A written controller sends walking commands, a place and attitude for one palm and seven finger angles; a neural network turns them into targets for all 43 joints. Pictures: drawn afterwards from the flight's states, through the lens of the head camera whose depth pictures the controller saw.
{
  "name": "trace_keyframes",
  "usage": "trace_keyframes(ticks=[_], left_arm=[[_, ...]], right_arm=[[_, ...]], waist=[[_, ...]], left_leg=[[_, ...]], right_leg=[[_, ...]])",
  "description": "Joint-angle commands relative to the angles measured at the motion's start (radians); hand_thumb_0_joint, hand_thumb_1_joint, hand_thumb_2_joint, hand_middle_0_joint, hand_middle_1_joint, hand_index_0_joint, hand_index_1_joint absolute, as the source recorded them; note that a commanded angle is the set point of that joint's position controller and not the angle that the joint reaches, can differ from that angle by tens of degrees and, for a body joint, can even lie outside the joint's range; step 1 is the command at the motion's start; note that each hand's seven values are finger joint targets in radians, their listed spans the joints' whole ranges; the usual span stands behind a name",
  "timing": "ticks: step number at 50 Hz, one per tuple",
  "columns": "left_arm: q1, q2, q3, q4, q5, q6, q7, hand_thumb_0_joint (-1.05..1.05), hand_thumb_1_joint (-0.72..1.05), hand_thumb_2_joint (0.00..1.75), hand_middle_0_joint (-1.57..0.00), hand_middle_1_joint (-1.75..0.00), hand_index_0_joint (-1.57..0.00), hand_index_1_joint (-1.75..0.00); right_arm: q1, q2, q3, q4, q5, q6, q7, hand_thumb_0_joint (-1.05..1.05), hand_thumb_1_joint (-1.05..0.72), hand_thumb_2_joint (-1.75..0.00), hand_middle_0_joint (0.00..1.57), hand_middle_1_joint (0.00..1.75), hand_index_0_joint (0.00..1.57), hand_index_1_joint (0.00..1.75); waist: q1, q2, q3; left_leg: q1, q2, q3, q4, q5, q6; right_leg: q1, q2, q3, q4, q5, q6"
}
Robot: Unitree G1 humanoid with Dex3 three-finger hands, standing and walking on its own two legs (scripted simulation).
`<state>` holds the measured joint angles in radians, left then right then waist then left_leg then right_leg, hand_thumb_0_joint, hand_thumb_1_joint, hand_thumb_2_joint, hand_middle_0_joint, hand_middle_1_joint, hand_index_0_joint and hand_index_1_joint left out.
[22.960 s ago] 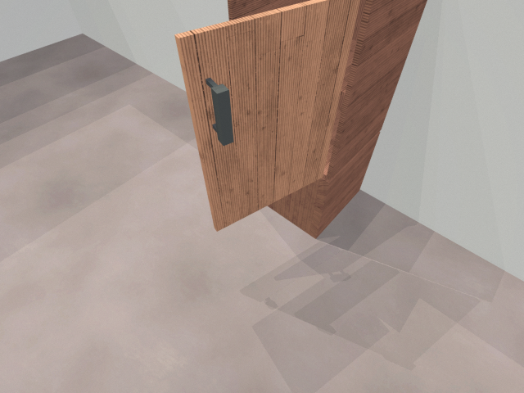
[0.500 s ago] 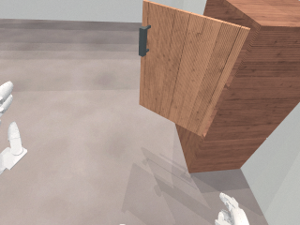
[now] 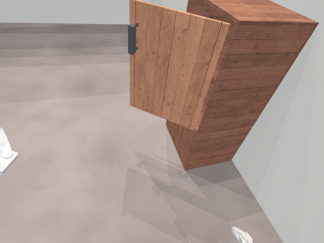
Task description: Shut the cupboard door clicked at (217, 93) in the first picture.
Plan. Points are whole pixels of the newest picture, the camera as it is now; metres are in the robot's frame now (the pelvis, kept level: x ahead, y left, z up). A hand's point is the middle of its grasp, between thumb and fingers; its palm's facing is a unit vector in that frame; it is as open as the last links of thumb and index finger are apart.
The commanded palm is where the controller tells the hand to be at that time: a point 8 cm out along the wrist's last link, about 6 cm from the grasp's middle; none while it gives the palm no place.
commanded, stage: stop stepping back and stand still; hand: left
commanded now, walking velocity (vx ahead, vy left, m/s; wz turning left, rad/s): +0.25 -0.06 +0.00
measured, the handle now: (134, 38) +0.94 +0.15 +0.10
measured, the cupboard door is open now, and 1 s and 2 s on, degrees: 50 50 50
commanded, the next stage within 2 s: let the arm hang, fingers relaxed in 0.28 s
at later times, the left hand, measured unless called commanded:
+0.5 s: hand (52, 204) +0.21 +0.26 -0.01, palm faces +0.23 -0.87 -0.43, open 7.4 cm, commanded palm none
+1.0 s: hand out of the picture +0.01 +0.20 -0.17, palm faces +0.09 -0.97 -0.22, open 7.3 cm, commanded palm none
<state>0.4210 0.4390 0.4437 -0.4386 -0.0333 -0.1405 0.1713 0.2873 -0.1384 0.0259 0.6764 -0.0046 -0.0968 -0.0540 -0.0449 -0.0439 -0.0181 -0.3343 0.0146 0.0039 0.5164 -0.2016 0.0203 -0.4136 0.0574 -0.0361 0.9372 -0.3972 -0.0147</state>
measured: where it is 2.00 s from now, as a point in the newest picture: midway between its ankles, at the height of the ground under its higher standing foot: outside the picture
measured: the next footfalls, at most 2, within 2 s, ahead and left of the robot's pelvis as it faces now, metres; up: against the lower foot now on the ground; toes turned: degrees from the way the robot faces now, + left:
right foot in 0.14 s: +0.01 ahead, -0.07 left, +0.00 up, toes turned -1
left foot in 0.42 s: +0.04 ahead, +0.12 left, +0.00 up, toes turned +7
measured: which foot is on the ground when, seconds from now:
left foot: down 0.00-0.12, up 0.14-0.40, down 0.42-1.00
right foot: up 0.00-0.12, down 0.14-1.00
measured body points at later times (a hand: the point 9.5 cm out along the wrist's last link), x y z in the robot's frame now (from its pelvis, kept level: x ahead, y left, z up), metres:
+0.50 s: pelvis +0.01 +0.01 -0.03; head +0.00 -0.02 +0.42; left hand +0.20 +0.30 +0.02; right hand +0.16 -0.26 -0.14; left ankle +0.05 +0.14 -0.74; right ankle -0.05 -0.07 -0.73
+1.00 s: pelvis +0.02 +0.02 +0.00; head +0.03 +0.02 +0.45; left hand +0.01 +0.25 -0.15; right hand +0.08 -0.21 -0.15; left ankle +0.00 +0.11 -0.74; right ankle -0.03 -0.07 -0.74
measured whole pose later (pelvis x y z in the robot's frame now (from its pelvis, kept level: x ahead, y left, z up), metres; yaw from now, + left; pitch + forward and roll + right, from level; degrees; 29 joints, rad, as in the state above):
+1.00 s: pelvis +0.02 +0.02 +0.00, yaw +3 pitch -1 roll +0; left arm 0.32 0.18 0.01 1.04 0.01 0.02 0.03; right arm 0.24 -0.17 0.00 1.01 -0.01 0.02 -0.05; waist 0.01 0.00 0.03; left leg -0.17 0.00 0.08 0.46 -0.28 0.03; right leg -0.09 0.02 -0.08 0.42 -0.32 -0.04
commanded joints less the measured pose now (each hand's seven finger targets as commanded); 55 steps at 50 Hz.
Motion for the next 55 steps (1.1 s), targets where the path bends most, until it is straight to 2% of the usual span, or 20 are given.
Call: trace_keyframes(ticks=[1, 4, 5, 6, 7, 9, 13, 18, 19, 20, 22, 24, 25, 27, 29, 30, 34, 37, 40, 55], left_arm=[[0.170, 0.159, 0.059, -0.381, -0.004, -0.076, 0.000, 0.00, 0.90, 0.90, -0.20, -0.30, -0.20, -0.30], [0.195, 0.210, 0.105, -0.357, -0.007, -0.058, 0.011, 0.00, 0.90, 0.90, -0.20, -0.30, -0.20, -0.30], [0.190, 0.233, 0.137, -0.325, -0.006, -0.051, 0.015, 0.00, 0.90, 0.90, -0.20, -0.30, -0.20, -0.30], [0.159, 0.253, 0.161, -0.315, -0.008, -0.048, 0.016, 0.00, 0.90, 0.90, -0.20, -0.30, -0.20, -0.30], [0.112, 0.279, 0.199, -0.311, -0.021, -0.061, 0.028, 0.00, 0.90, 0.90, -0.20, -0.30, -0.20, -0.30], [0.057, 0.265, 0.200, -0.230, -0.019, -0.101, 0.036, 0.00, 0.90, 0.90, -0.20, -0.30, -0.20, -0.30], [0.049, 0.165, 0.089, -0.107, -0.013, -0.088, 0.016, 0.00, 0.90, 0.90, -0.20, -0.30, -0.20, -0.30], [-0.087, 0.136, 0.001, -0.142, 0.006, -0.100, 0.022, 0.00, 0.90, 0.90, -0.20, -0.30, -0.20, -0.30], [-0.048, -0.070, -0.317, 0.532, 0.084, 0.070, -0.120, 0.00, 0.90, 0.90, -0.20, -0.30, -0.20, -0.30], [0.018, -0.095, -0.334, 0.557, 0.051, 0.137, -0.158, 0.00, 0.90, 0.90, -0.20, -0.30, -0.20, -0.30], [0.024, -0.169, -0.369, 0.586, 0.047, 0.156, -0.162, 0.00, 0.90, 0.90, -0.20, -0.30, -0.20, -0.30], [-0.055, -0.164, -0.387, 0.644, 0.052, 0.159, -0.157, 0.00, 0.90, 0.90, -0.20, -0.30, -0.20, -0.30], [-0.085, -0.147, -0.389, 0.695, 0.047, 0.160, -0.161, 0.00, 0.90, 0.90, -0.20, -0.30, -0.20, -0.30], [-0.062, -0.090, -0.385, 0.842, 0.048, 0.154, -0.161, 0.00, 0.90, 0.90, -0.20, -0.30, -0.20, -0.30], [-0.083, 0.002, -0.377, 0.969, 0.057, 0.138, -0.159, 0.00, 0.90, 0.90, -0.20, -0.30, -0.20, -0.30], [-0.120, -0.019, -0.382, 1.031, 0.060, 0.128, -0.155, 0.00, 0.90, 0.90, -0.20, -0.30, -0.20, -0.30], [-0.080, -0.119, -0.377, 1.182, 0.064, 0.111, -0.135, 0.00, 0.90, 0.90, -0.20, -0.30, -0.20, -0.30], [-0.081, -0.130, -0.382, 1.249, 0.057, 0.111, -0.123, 0.00, 0.90, 0.90, -0.20, -0.30, -0.20, -0.30], [-0.065, -0.181, -0.400, 1.294, 0.043, 0.118, -0.118, 0.00, 0.90, 0.90, -0.20, -0.30, -0.20, -0.30], [-0.056, -0.198, -0.428, 1.527, 0.041, 0.136, -0.137, 0.00, 0.90, 0.90, -0.20, -0.30, -0.20, -0.30]], right_arm=[[-0.169, -0.174, -0.053, -0.203, -0.007, -0.033, 0.003, 0.00, -0.90, -0.90, 0.20, 0.30, 0.20, 0.30], [-0.149, -0.164, -0.050, -0.200, -0.015, -0.003, -0.010, 0.00, -0.90, -0.90, 0.20, 0.30, 0.20, 0.30], [-0.135, -0.156, -0.055, -0.191, -0.016, 0.014, -0.013, 0.00, -0.90, -0.90, 0.20, 0.30, 0.20, 0.30], [-0.118, -0.148, -0.062, -0.186, -0.012, 0.035, -0.012, 0.00, -0.90, -0.90, 0.20, 0.30, 0.20, 0.30], [-0.133, -0.170, -0.065, -0.177, -0.015, 0.031, -0.016, 0.00, -0.90, -0.90, 0.20, 0.30, 0.20, 0.30], [-0.107, -0.159, -0.059, -0.151, -0.013, 0.002, -0.022, 0.00, -0.90, -0.90, 0.20, 0.30, 0.20, 0.30], [-0.152, -0.175, -0.059, -0.151, 0.002, 0.009, -0.038, 0.00, -0.90, -0.90, 0.20, 0.30, 0.20, 0.30], [-0.169, -0.176, -0.056, -0.151, 0.003, -0.033, -0.054, 0.00, -0.90, -0.90, 0.20, 0.30, 0.20, 0.30], [-0.137, -0.260, -0.061, -0.038, -0.007, -0.042, 0.072, 0.00, -0.90, -0.90, 0.20, 0.30, 0.20, 0.30], [-0.062, -0.215, -0.053, -0.070, 0.002, 0.020, 0.075, 0.00, -0.90, -0.90, 0.20, 0.30, 0.20, 0.30], [-0.033, -0.281, -0.067, -0.068, -0.009, 0.048, 0.060, 0.00, -0.90, -0.90, 0.20, 0.30, 0.20, 0.30], [-0.028, -0.316, -0.064, -0.068, -0.035, 0.062, 0.048, 0.00, -0.90, -0.90, 0.20, 0.30, 0.20, 0.30], [-0.061, -0.313, -0.059, -0.071, -0.039, 0.065, 0.042, 0.00, -0.90, -0.90, 0.20, 0.30, 0.20, 0.30], [-0.140, -0.269, -0.038, -0.058, -0.027, 0.080, 0.038, 0.00, -0.90, -0.90, 0.20, 0.30, 0.20, 0.30], [-0.166, -0.180, -0.041, -0.039, -0.019, 0.111, 0.042, 0.00, -0.90, -0.90, 0.20, 0.30, 0.20, 0.30], [-0.181, -0.190, -0.051, -0.007, -0.029, 0.120, 0.041, 0.00, -0.90, -0.90, 0.20, 0.30, 0.20, 0.30], [-0.104, -0.124, -0.056, 0.103, -0.022, 0.121, 0.034, 0.00, -0.90, -0.90, 0.20, 0.30, 0.20, 0.30], [-0.057, -0.102, -0.057, 0.152, -0.015, 0.113, 0.035, 0.00, -0.90, -0.90, 0.20, 0.30, 0.20, 0.30], [0.033, -0.151, -0.064, 0.217, -0.015, 0.092, 0.016, 0.00, -0.90, -0.90, 0.20, 0.30, 0.20, 0.30], [0.038, -0.111, -0.032, 0.384, -0.008, 0.093, 0.006, 0.00, -0.90, -0.90, 0.20, 0.30, 0.20, 0.30]], waist=[[0.050, 0.326, -0.068], [0.042, 0.230, -0.096], [0.039, 0.093, -0.095], [0.037, -0.109, -0.069], [0.042, -0.078, 0.004], [0.011, -0.063, -0.080], [0.030, 0.019, 0.093], [0.056, -0.088, 0.112], [-0.015, 0.002, 0.158], [0.001, 0.037, 0.022], [0.020, 0.195, -0.091], [0.023, 0.117, -0.067], [0.030, 0.096, -0.061], [0.088, -0.001, -0.108], [0.062, -0.210, -0.034], [0.061, -0.229, 0.017], [0.045, 0.016, -0.052], [0.042, -0.012, -0.081], [0.035, 0.082, -0.161], [0.043, 0.044, 0.107]], left_leg=[[-0.139, 0.171, -0.162, -0.392, -0.489, 0.007], [-0.212, 0.103, -0.099, -0.213, -0.411, -0.013], [-0.283, 0.064, -0.046, 0.006, -0.340, -0.014], [-0.375, 0.000, 0.009, 0.291, -0.260, -0.025], [-0.431, 0.001, -0.006, 0.443, -0.226, -0.031], [-0.418, 0.039, -0.009, 0.486, -0.168, -0.043], [-0.262, 0.056, 0.037, 0.372, -0.095, -0.032], [-0.048, 0.022, 0.122, 0.158, -0.052, -0.007], [-0.075, 0.103, 0.159, 0.151, 0.137, -0.019], [0.112, 0.064, 0.037, 0.138, 0.358, 0.004], [0.168, 0.279, -0.157, 0.052, 0.634, 0.130], [0.114, 0.328, -0.284, -0.025, 0.635, 0.196], [0.058, 0.314, -0.289, -0.048, 0.521, 0.187], [-0.050, 0.179, -0.130, 0.034, 0.289, 0.079], [-0.127, -0.007, 0.019, 0.208, -0.235, -0.037], [-0.140, 0.005, -0.009, 0.292, -0.284, -0.034], [-0.137, 0.003, 0.018, 0.279, -0.216, -0.039], [-0.040, 0.004, 0.032, 0.039, -0.055, -0.026], [0.309, 0.139, -0.047, 0.030, 0.664, 0.046], [0.194, 0.101, -0.035, -0.204, 0.154, 0.024]], right_leg=[[0.270, 0.048, -0.110, -0.250, -0.043, -0.014], [0.476, 0.004, -0.069, -0.532, -0.089, -0.051], [0.498, -0.121, 0.084, -0.603, -0.117, -0.104], [0.438, -0.343, 0.403, -0.748, -0.234, -0.180], [0.351, -0.455, 0.498, -0.809, -0.103, -0.227], [0.435, -0.425, 0.364, -0.680, 0.199, -0.231], [0.158, -0.338, 0.242, -0.707, 0.037, -0.172], [0.133, -0.280, 0.127, -0.662, 0.174, -0.101], [0.084, -0.345, -0.162, -0.406, 0.629, -0.050], [0.022, -0.214, -0.045, -0.263, 0.623, -0.008], [-0.014, -0.126, -0.103, -0.013, 0.110, 0.043], [-0.028, -0.090, -0.009, -0.030, -0.258, 0.037], [0.037, -0.097, 0.005, -0.093, -0.207, 0.035], [0.281, -0.128, 0.030, -0.400, 0.140, 0.027], [0.186, -0.377, 0.344, -0.635, 0.234, -0.070], [0.173, -0.385, 0.355, -0.642, 0.354, -0.109], [0.421, -0.311, 0.197, -0.482, 0.988, -0.121], [0.490, -0.264, 0.118, -0.412, 1.109, -0.080], [0.286, -0.161, 0.032, -0.415, 0.676, -0.002], [0.279, -0.157, 0.075, -0.648, 0.278, -0.024]])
